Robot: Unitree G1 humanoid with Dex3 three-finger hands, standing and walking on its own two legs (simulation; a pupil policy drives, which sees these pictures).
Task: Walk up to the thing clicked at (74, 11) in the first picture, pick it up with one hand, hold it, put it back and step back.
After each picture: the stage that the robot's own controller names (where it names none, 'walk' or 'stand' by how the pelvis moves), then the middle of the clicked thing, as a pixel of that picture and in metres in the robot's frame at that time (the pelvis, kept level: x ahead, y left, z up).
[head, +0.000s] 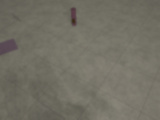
stand; (73, 17) +1.91 +0.09 -0.65
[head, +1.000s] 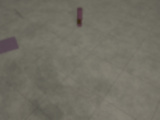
walk; (79, 17) +1.78 +0.11 -0.63
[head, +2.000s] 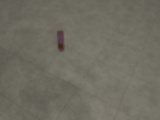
walk; (60, 41) +1.30 +0.19 -0.64
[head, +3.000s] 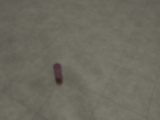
walk; (58, 74) +0.87 +0.18 -0.65
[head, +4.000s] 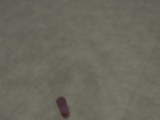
walk; (63, 108) +0.56 +0.20 -0.63
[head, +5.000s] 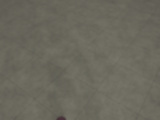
stand; out of the picture +0.42 +0.16 -0.65
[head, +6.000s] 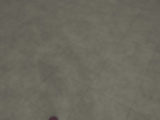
stand; out of the picture +0.41 +0.21 -0.65
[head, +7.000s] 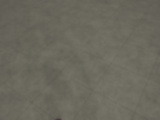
stand; out of the picture +0.42 +0.19 -0.66
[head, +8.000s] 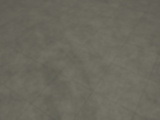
stand; out of the picture +0.41 +0.20 -0.66
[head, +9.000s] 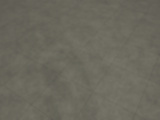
stand; out of the picture +0.40 +0.19 -0.66
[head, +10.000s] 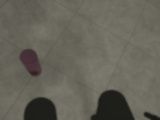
go down; (32, 64) +0.48 +0.19 -0.35
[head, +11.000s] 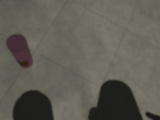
approach; (22, 54) +0.49 +0.21 -0.27
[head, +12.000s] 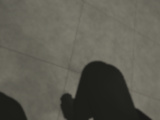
close in; out of the picture +0.48 +0.26 -0.17
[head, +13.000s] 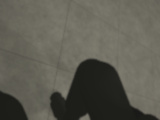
close; out of the picture +0.47 +0.28 -0.17
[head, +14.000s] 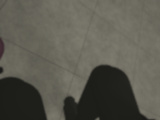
lift; out of the picture +0.39 +0.23 -0.15
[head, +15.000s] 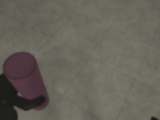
lift; (32, 87) +0.32 +0.16 +0.05
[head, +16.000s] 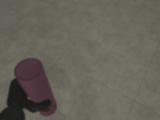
hold; (40, 91) +0.32 +0.15 +0.04
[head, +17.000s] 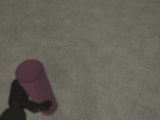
hold; (41, 92) +0.31 +0.15 +0.04
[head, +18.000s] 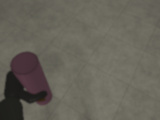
crouch; (36, 83) +0.35 +0.16 +0.00
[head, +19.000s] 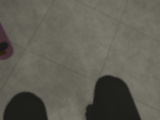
lower; out of the picture +0.49 +0.21 -0.05
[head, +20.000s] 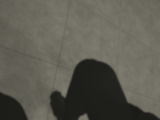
lower; out of the picture +0.46 +0.27 -0.17
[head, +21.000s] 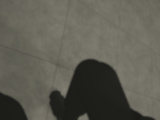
lower; out of the picture +0.46 +0.28 -0.18
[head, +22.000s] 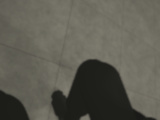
lower; out of the picture +0.46 +0.28 -0.17
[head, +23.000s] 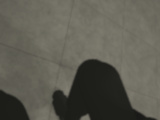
lower; out of the picture +0.45 +0.28 -0.17
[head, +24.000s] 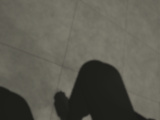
draw back; out of the picture +0.45 +0.25 -0.17
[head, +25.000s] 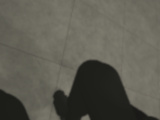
rise; out of the picture +0.45 +0.26 -0.18
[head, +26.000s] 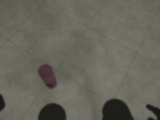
walk; (48, 78) +0.46 +0.17 -0.40
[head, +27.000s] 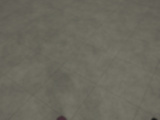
stand; out of the picture +0.41 +0.15 -0.60
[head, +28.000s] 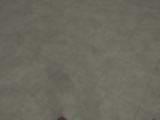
stand; out of the picture +0.40 +0.15 -0.60
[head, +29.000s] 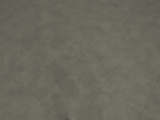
stand; out of the picture +0.42 +0.14 -0.65
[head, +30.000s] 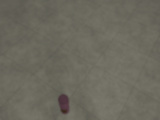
walk; (64, 105) +0.47 +0.11 -0.64
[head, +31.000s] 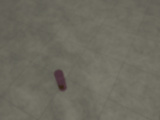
walk; (60, 81) +0.68 +0.20 -0.62
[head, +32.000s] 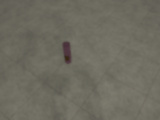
stand; (67, 53) +1.03 +0.16 -0.62
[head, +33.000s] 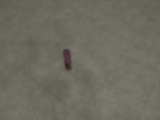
stand; (67, 60) +1.03 +0.16 -0.65
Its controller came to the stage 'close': yes
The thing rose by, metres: 0.68
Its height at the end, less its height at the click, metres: +0.00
